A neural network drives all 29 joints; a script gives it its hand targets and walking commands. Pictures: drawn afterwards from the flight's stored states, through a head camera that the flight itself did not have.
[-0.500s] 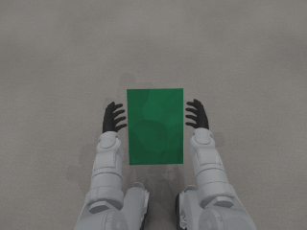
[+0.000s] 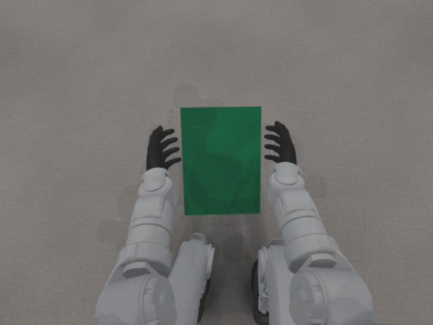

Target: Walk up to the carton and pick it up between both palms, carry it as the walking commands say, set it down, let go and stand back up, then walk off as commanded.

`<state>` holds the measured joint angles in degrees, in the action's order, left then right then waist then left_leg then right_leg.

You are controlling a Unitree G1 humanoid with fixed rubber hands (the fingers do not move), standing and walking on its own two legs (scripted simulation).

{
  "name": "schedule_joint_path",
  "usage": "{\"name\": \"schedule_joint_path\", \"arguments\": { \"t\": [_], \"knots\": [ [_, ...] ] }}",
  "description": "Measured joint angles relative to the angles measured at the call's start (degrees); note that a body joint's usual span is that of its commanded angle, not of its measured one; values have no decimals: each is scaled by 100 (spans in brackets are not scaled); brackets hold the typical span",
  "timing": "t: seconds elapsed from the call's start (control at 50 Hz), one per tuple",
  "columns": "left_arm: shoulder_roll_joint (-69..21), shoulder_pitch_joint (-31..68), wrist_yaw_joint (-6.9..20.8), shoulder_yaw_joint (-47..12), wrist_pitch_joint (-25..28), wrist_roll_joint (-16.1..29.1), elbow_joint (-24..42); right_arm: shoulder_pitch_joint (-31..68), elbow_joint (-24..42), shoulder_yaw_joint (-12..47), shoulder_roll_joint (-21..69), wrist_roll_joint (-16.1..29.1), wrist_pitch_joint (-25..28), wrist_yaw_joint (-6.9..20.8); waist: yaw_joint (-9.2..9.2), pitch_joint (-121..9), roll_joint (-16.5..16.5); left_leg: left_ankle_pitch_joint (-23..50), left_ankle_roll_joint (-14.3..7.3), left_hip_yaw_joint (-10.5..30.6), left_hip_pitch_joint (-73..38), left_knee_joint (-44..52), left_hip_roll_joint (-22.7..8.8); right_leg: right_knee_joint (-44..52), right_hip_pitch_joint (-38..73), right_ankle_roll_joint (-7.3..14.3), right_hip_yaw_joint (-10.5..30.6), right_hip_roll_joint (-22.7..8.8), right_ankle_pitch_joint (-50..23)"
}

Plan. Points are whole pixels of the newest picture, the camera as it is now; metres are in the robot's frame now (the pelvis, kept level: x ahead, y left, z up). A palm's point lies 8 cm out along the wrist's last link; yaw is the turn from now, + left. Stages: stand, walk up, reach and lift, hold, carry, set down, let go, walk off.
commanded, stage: set down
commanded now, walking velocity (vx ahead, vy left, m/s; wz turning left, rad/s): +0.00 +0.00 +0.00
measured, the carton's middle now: (220, 157) +0.46 +0.06 -0.18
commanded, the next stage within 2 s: none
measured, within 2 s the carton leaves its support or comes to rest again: neither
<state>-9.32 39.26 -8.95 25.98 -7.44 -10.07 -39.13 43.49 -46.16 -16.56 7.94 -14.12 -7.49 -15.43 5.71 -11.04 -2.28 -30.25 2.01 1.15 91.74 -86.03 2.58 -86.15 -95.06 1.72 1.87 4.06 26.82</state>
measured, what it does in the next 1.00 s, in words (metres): lowers itself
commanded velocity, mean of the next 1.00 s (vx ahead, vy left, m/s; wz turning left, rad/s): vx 0.00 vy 0.00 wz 0.00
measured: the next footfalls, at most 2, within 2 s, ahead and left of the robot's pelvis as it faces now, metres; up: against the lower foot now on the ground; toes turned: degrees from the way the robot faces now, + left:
none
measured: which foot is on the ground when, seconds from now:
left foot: down 0.00-1.00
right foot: down 0.00-1.00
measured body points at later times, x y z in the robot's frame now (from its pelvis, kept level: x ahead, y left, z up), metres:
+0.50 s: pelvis -0.02 +0.00 -0.07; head +0.23 -0.01 +0.30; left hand +0.42 +0.18 -0.16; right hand +0.46 -0.07 -0.17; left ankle +0.07 +0.13 -0.54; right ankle +0.09 -0.09 -0.54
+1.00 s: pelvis -0.03 +0.01 -0.13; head +0.27 +0.00 +0.21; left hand +0.45 +0.19 -0.24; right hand +0.49 -0.06 -0.25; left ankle +0.07 +0.13 -0.54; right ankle +0.09 -0.09 -0.54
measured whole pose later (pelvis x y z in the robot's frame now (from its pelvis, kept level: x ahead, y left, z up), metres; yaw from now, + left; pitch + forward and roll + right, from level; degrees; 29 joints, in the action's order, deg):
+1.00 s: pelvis -0.03 +0.01 -0.13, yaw +1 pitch +43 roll +4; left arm -5.5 58.5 -8.1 30.4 -11.8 -10.8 -39.6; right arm 65.9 -53.2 -18.3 0.1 -12.3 -11.2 -13.6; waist 5.6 -2.5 -2.7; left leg -32.8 2.4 -0.1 120.6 -110.2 3.3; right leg -109.6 -124.4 0.7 1.8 5.0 28.1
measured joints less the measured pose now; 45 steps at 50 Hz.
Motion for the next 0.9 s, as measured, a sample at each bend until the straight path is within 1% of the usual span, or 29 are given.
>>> {"name": "schedule_joint_path", "arguments": {
  "t": [0.14, 0.36, 0.9],
  "knots": [
    [58, 355, -37, 87, -88, -40, -77, 427, -204, -81, -128, 4, -64, 14, -5, 81, -26, -59, 23, 8, 476, -417, 12, -399, -477, 7, -29, 9, 41],
    [116, 769, -42, 195, -215, -85, -24, 942, -342, -135, -282, 36, -156, 49, -12, 227, -42, -120, 43, 0, 1201, -981, 30, -940, -1207, -3, -48, 25, 73],
    [333, 1753, 55, 408, -415, -73, -30, 2063, -649, -187, -695, 152, -350, 155, -8, 735, -44, -232, 44, -105, 2667, -2207, 64, -2143, -2714, -82, -8, 81, 116]
  ]
}}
